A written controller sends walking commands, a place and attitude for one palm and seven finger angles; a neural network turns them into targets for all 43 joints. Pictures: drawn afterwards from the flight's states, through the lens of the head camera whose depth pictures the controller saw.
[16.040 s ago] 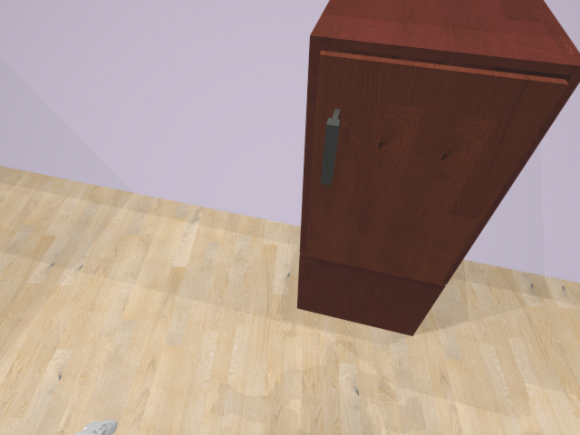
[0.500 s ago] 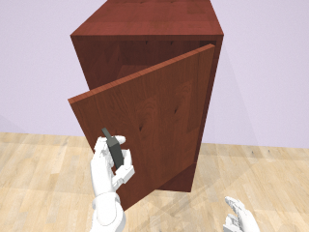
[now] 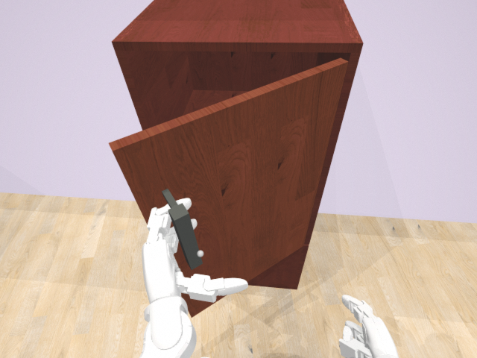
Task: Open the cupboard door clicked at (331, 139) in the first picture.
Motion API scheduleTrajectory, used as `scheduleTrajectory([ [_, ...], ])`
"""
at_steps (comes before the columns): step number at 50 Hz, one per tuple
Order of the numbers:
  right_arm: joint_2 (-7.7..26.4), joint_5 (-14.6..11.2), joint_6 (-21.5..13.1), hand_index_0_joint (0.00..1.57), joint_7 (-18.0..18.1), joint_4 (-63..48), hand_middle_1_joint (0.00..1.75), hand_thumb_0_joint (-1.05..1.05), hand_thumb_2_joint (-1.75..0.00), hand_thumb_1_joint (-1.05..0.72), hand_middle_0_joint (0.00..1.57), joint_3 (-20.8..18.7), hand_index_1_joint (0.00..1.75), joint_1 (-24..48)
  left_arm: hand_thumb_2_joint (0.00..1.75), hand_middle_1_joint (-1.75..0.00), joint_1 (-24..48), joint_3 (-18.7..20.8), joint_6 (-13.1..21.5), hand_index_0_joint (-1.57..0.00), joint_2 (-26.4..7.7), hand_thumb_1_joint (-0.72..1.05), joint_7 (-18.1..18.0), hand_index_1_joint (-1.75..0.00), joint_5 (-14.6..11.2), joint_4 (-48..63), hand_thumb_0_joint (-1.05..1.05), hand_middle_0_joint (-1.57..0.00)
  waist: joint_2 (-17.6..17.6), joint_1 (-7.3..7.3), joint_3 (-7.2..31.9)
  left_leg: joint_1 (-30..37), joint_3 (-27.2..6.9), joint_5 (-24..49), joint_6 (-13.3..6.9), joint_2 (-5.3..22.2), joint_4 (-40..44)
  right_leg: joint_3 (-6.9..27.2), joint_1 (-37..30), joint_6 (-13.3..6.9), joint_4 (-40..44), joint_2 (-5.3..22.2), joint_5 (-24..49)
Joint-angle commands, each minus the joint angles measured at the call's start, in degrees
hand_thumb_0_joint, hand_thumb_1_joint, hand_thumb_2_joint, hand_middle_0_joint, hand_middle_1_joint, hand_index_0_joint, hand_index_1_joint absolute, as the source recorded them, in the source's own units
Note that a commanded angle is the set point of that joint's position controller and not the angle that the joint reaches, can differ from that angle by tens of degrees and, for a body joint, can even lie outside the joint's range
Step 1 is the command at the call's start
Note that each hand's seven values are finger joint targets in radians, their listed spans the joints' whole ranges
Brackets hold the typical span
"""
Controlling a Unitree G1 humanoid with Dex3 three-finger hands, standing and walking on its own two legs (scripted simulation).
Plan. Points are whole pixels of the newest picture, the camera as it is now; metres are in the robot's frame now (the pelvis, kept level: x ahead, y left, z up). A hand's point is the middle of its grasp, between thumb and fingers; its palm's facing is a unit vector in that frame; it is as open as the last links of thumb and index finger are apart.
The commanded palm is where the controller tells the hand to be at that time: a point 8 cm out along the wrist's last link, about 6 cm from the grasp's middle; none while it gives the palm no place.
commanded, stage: open thumb and fingers to let go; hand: left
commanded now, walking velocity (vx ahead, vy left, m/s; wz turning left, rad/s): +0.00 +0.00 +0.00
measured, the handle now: (181, 230) +0.30 +0.11 +0.09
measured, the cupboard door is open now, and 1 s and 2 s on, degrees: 39 44 43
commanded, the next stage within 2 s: slide the hand sideways off the handle in 0.16 s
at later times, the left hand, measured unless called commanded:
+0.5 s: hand (200, 286) +0.21 +0.07 +0.09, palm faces -0.17 -0.98 +0.01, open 16.2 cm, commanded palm +0.20 +0.11 +0.09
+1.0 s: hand (182, 305) +0.18 +0.09 +0.09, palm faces -0.10 -0.99 +0.01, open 16.2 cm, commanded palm +0.15 +0.15 +0.09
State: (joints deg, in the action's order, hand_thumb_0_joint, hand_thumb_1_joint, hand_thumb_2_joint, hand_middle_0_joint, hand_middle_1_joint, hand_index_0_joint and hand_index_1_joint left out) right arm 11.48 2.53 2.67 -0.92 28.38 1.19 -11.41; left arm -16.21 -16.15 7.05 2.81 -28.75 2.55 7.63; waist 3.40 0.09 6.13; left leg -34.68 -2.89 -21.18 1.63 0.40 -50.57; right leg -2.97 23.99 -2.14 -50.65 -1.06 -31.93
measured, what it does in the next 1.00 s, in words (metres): stands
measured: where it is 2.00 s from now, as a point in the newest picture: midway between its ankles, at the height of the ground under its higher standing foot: outside the picture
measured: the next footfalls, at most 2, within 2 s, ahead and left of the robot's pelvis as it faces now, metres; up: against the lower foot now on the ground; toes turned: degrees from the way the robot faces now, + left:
none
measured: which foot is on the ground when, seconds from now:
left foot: down 0.00-1.00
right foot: down 0.00-1.00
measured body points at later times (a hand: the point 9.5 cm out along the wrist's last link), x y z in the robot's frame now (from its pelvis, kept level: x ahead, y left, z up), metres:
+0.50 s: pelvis -0.01 +0.02 +0.00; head -0.01 +0.00 +0.45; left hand +0.21 +0.12 +0.09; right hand +0.17 -0.20 -0.08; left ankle +0.05 +0.14 -0.69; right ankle -0.06 -0.09 -0.69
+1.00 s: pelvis -0.01 +0.02 -0.01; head +0.00 +0.00 +0.44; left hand +0.18 +0.14 +0.09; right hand +0.16 -0.21 -0.07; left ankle +0.05 +0.14 -0.69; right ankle -0.06 -0.09 -0.69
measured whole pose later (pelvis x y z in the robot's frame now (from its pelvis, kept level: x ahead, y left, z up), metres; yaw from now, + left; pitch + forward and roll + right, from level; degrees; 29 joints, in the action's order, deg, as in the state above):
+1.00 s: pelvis -0.01 +0.02 -0.01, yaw -2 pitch +7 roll +0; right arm 12.6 0.1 -0.8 -1.1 20.9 1.7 -16.0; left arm -32.7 -12.9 12.5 -6.5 -2.0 -4.0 21.5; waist 3.2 -0.6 6.5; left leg -39.1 -0.9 -22.1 0.4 0.8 -54.4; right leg -0.9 29.1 -0.9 -54.9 -1.0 -32.5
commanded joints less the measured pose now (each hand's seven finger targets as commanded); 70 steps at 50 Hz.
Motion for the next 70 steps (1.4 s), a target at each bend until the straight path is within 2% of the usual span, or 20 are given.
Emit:
scheduleTrajectory([
  [1,4.44,-0.37,-3.05,0.2,0.19,-9.86,0.3,0.0,-0.9,-0.9,0.2,-1.85,0.3,6.76,0.3,-0.6,11.33,-5.15,2.48,-0.2,9.56,-0.5,-0.48,-0.6,1.92,13.42,0.0,-0.2,-6.2,-1.43,8.55,13.78,0.6,11.97,-3.49,-0.36,3.85,0.01,5.88,1.14,9.82,0.65,23.77],
  [7,4.31,-0.46,-2.85,0.2,0.02,-9.55,0.3,0.0,-0.9,-0.9,0.2,-1.61,0.3,7.56,0.3,-0.3,12.98,-5.04,1.03,-0.15,10.24,-0.5,-1.19,-0.3,1.68,12.39,0.0,-0.15,-5.79,-1.35,7.58,13.69,0.51,10.43,-3.29,-0.31,4.43,-0.28,6.45,0.91,10.65,0.45,20.5],
  [8,4.29,-0.44,-2.97,0.2,0.03,-9.53,0.3,0.0,-0.9,-0.9,0.2,-1.69,0.3,7.48,0.3,-0.3,12.51,-5.06,0.77,-0.15,10.36,-0.5,-1.19,-0.3,1.73,11.59,0.0,-0.15,-6.88,-1.27,6.86,13.56,0.24,10.26,-3.36,-0.17,4.51,-0.49,6.41,0.8,10.97,0.32,19.84],
  [13,4.3,-0.42,-2.91,0.2,-0.11,-8.94,0.3,0.0,-0.9,-0.9,0.2,-1.57,0.3,7.81,0.3,-0.3,14.31,-4.98,0.31,-0.15,10.46,-0.5,-1.55,-0.3,1.94,10.49,0.0,-0.15,-5.65,-1.24,6.67,13.27,0.03,9.28,-3.24,-0.29,4.81,-0.62,6.99,0.6,11.06,0.24,17.8],
  [14,6.61,-0.86,-2.72,0.2,-0.88,-7.53,0.3,0.0,-0.9,-0.9,0.2,-1.78,0.3,4.08,0.3,-0.3,15.15,-14.25,2.82,-0.15,2.89,-0.5,9.36,-0.3,6.84,11.16,0.0,-0.15,-8.21,-6.43,2.99,13.63,0.0,9.85,-3.99,-0.41,4.89,1.77,10.48,1.27,10.65,0.75,20.69],
  [15,5.91,-1.28,-2.99,0.2,-0.62,-9.31,0.3,0.0,-0.9,-0.9,0.2,-2.36,0.3,3.7,0.3,-0.3,15.93,-10.69,5.36,-0.15,0.28,-0.5,15.48,-0.3,4.36,15.14,0.0,-0.15,-6.57,-4.08,7.63,13.66,0.13,11.11,-4.27,-0.5,4.79,1.95,7.82,0.9,9.42,0.74,23.4],
  [16,5.94,-1.56,-3.53,0.2,-0.3,-10.28,0.3,0.0,-0.9,-0.9,0.2,-2.24,0.3,3.96,0.3,-0.3,14.56,-10.45,6.91,-0.15,-1.45,-0.5,20.23,-0.3,2.9,16.69,0.0,-0.15,-4.54,-3.55,9.74,14.4,0.56,11.69,-4.47,-0.78,4.47,2.16,6.63,0.82,8.81,0.93,25.02],
  [18,6.14,-2.44,-4.47,0.2,0.25,-11.21,0.3,0.0,-0.9,-0.9,0.2,-1.85,0.3,3.27,0.3,-0.3,12.91,-9.3,8.51,-0.15,-3.75,-0.5,28.09,-0.3,-1.16,18.53,0.0,-0.15,-2.32,-4.31,10.14,15.23,0.6,11.49,-4.5,-0.84,4.15,1.8,6.87,0.77,8.39,0.99,24.63],
  [20,5.45,-3.01,-5.79,0.2,0.73,-12.54,0.3,0.0,-0.9,-0.9,0.2,-1.46,0.3,3.07,0.3,-0.3,10.58,-7.44,9.11,-0.15,-3.16,-0.5,31.19,-0.3,-4.96,18.71,0.0,-0.15,-3.22,-3.94,9.32,15.05,0.05,9.09,-4.26,-0.71,4.69,0.83,8.13,0.89,8.6,0.43,21.03],
  [22,5.37,-3.37,-6.99,0.2,1.04,-13.43,0.3,0.0,-0.9,-0.9,0.2,-1.2,0.3,3.5,0.3,-0.3,8.7,-5.51,8.71,-0.15,-1.9,-0.5,30.08,-0.3,-7.52,18.22,0.0,-0.15,-5.39,-3.34,6.88,13.33,-0.37,5.44,-3.9,-0.66,5.49,0.07,9.17,1.14,9.47,-0.01,16.32],
  [23,5.57,-3.37,-7.41,0.2,1.13,-13.47,0.3,0.0,-0.9,-0.9,0.2,-1.22,0.3,3.79,0.3,-0.3,7.04,-3.22,8.56,-0.15,-3.08,-0.5,28.66,-0.3,-7.88,17.79,0.0,-0.15,-6.18,-2.63,6.3,12.89,-0.59,4.49,-3.75,-0.49,5.98,-0.26,9.19,1.11,9.66,-0.15,14.51],
  [27,5.55,-2.76,-7.71,0.2,0.52,-14.29,0.3,0.0,-0.9,-0.9,0.2,-1.21,0.3,3.84,0.3,-0.3,3.23,-1.14,8.49,-0.15,-3.78,-0.5,23.66,-0.3,-5.71,18.93,0.0,-0.15,-5.82,-1.4,5.86,11.74,-0.3,2.85,-3.35,-0.32,6.55,-0.76,10.19,0.9,8.53,-0.34,11.72],
  [28,5.71,-2.59,-7.49,0.2,0.28,-14.19,0.3,0.0,-0.9,-0.9,0.2,-1.3,0.3,3.57,0.3,-0.3,0.94,0.0,8.28,-0.15,-5.22,-0.5,22.87,-0.3,-4.77,17.7,0.0,-0.15,-6.59,-0.78,5.51,11.01,-0.18,3.11,-3.38,-0.35,6.64,-0.55,9.39,0.78,8.53,-0.37,11.87],
  [32,5.6,-2.26,-6.29,0.2,-0.07,-15.48,0.3,0.0,-0.9,-0.9,0.2,-1.11,0.3,3.8,0.3,-0.3,-0.83,1.62,8.34,-0.15,-6.81,-0.5,22.15,-0.3,-3.57,19.51,0.0,-0.15,-5.41,-0.54,4.56,9.63,1.03,1.8,-3.43,-0.4,6.1,0.21,10.2,0.83,8.64,-0.25,10.2],
  [33,5.76,-2.34,-6.07,0.2,0.02,-15.56,0.3,0.0,-0.9,-0.9,0.2,-1.22,0.3,3.78,0.3,-0.3,-1.59,3.51,8.29,-0.15,-8.74,-0.5,22.13,-0.3,-3.49,19.73,0.0,-0.15,-4.81,-0.01,5.02,9.4,1.0,1.98,-3.4,-0.3,6.08,0.28,9.66,0.62,8.45,-0.31,10.04],
  [36,5.5,-2.51,-5.81,0.2,-0.05,-16.31,0.3,0.0,-0.9,-0.9,0.2,-0.92,0.3,3.58,0.3,-0.3,-4.23,2.33,8.0,-0.15,-6.92,-0.5,23.0,-0.3,-4.58,20.99,0.0,-0.15,-3.87,-0.33,4.13,9.3,1.33,1.73,-3.29,-0.24,5.99,0.02,10.31,0.76,8.36,-0.47,10.31],
  [48,6.17,-2.74,-6.86,0.2,0.31,-18.05,0.3,0.0,-0.9,-0.9,0.2,-1.9,0.3,0.61,0.3,-0.3,-15.75,5.62,9.83,-0.15,-10.68,-0.5,26.71,-0.3,-6.67,27.94,0.0,-0.15,-5.35,-0.6,5.83,7.22,1.59,6.06,-3.67,-0.56,2.57,0.52,10.08,1.32,5.73,-0.69,17.29],
  [55,6.06,-3.36,-7.56,0.2,1.51,-17.91,0.3,0.0,-0.9,-0.9,0.2,-2.54,0.3,-0.01,0.3,-0.3,-19.51,10.24,11.47,-0.15,-13.5,-0.5,30.94,-0.3,-10.01,29.56,0.0,-0.15,-5.15,-0.87,5.94,5.15,2.08,6.58,-3.76,-0.98,-0.1,1.99,10.83,2.29,5.52,-0.22,20.54],
  [63,5.64,-4.17,-7.2,0.2,2.86,-17.35,0.3,0.0,-0.9,-0.9,0.2,-3.29,0.3,0.58,0.3,-0.3,-25.63,17.5,11.79,-0.15,-16.97,-0.5,35.75,-0.3,-14.0,28.17,0.0,-0.15,-5.65,0.61,6.68,3.18,2.05,8.31,-3.45,-1.37,-1.6,3.46,8.3,3.25,5.1,0.5,26.71],
  [70,5.88,-4.7,-7.46,0.2,3.89,-17.04,0.3,0.0,-0.9,-0.9,0.2,-3.56,0.3,0.89,0.3,-0.3,-26.11,19.4,13.18,-0.15,-17.65,-0.5,40.2,-0.3,-17.39,27.58,0.0,-0.15,-6.45,-0.08,5.4,2.06,1.52,6.75,-3.4,-1.32,-2.32,4.3,10.01,4.08,5.85,0.83,25.24],
])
